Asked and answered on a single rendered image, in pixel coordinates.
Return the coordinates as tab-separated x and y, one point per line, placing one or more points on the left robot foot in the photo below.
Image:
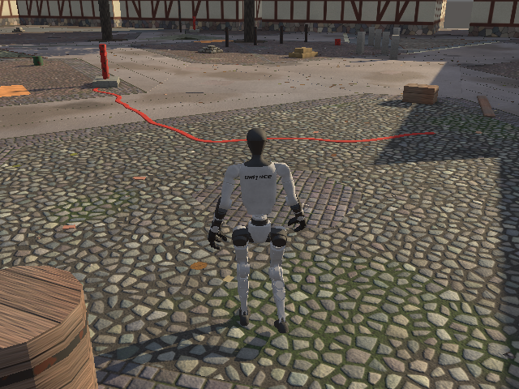
244	319

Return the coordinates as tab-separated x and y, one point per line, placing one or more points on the robot right forearm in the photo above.
297	210

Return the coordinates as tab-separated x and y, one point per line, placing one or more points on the robot right upper arm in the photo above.
283	170

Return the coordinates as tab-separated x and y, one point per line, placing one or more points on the robot left hand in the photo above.
213	237

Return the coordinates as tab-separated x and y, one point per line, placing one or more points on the robot left forearm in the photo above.
218	218

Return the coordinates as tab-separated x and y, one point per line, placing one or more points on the right robot foot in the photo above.
282	327

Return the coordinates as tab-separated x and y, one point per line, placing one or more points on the robot foot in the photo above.
282	327
244	319

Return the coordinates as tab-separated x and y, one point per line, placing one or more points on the robot right hand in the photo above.
302	225

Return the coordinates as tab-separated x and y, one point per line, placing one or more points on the robot left upper arm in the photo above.
228	186

